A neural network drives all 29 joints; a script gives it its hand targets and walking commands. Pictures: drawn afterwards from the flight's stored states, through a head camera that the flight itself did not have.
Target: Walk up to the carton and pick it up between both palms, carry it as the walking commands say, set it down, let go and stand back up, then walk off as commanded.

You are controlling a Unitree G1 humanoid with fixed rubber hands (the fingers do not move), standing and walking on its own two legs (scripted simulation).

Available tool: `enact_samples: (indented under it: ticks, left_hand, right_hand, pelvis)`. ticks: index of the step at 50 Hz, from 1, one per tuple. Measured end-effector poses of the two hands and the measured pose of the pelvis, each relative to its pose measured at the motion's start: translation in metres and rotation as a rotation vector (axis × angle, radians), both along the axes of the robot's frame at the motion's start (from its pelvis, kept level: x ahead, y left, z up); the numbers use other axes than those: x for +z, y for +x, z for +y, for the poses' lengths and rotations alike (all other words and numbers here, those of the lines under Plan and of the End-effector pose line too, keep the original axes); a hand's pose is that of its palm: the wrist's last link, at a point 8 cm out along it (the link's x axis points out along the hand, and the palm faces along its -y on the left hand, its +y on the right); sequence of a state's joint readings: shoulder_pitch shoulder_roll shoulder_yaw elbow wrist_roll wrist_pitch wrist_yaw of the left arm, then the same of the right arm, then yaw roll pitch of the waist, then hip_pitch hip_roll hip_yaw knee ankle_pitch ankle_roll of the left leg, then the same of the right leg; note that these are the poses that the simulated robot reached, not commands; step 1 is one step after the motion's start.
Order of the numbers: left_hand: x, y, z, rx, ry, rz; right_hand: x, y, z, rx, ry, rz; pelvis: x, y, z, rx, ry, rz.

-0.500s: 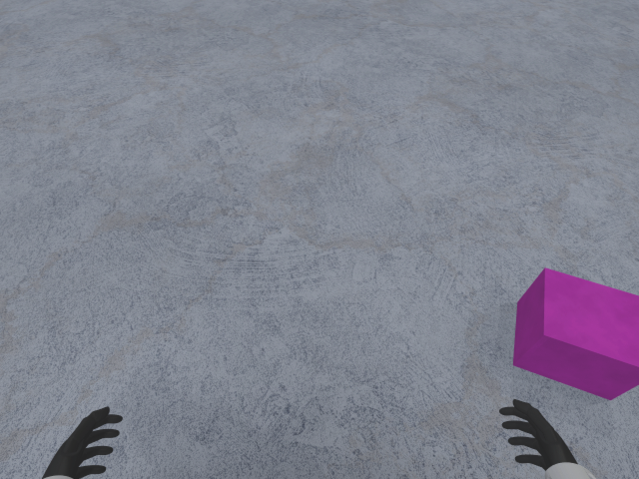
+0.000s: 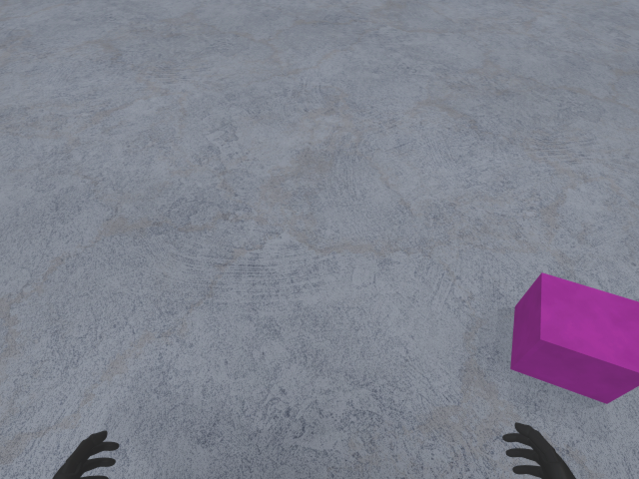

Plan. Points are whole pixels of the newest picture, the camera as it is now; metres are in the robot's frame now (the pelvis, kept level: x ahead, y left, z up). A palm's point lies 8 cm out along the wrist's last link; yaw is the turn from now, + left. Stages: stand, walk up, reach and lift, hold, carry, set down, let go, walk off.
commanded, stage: stand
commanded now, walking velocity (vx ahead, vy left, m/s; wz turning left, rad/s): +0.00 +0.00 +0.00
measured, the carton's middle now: (573, 336) +0.62 -0.86 -0.66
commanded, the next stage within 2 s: walk up in 1.12 s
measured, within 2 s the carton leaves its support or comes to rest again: neither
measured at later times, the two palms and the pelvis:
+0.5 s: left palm out of the picture +0.10 +0.31 -0.09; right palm out of the picture +0.10 -0.31 -0.09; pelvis +0.00 +0.00 +0.01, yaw +0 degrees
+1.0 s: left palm out of the picture +0.10 +0.31 -0.09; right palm out of the picture +0.10 -0.31 -0.09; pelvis +0.00 +0.00 +0.01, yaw +0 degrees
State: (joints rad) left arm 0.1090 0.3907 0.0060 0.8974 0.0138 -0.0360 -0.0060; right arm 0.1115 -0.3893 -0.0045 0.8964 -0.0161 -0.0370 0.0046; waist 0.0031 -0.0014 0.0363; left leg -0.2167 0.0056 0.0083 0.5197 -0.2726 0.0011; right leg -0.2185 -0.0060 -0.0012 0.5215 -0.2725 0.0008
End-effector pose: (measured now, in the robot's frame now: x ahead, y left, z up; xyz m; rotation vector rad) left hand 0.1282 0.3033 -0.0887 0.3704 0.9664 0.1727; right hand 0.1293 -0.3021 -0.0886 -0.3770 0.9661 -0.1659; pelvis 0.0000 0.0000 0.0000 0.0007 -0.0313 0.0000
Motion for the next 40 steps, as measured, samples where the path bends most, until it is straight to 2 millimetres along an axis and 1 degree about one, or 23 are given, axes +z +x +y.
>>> enact_samples:
  ticks: [23,40]
  left_hand:
    - [-0.002,-0.024,0.007,0.039,0.008,0.108]
    - [-0.003,-0.027,0.008,0.050,0.012,0.131]
  right_hand:
    - [-0.002,-0.026,-0.007,-0.054,-0.003,0.106]
    - [-0.003,-0.030,-0.010,-0.066,-0.007,0.132]
  pelvis:
    - [0.010,-0.003,0.000,-0.002,0.001,-0.009]
    - [0.011,-0.001,0.000,-0.002,0.001,-0.007]
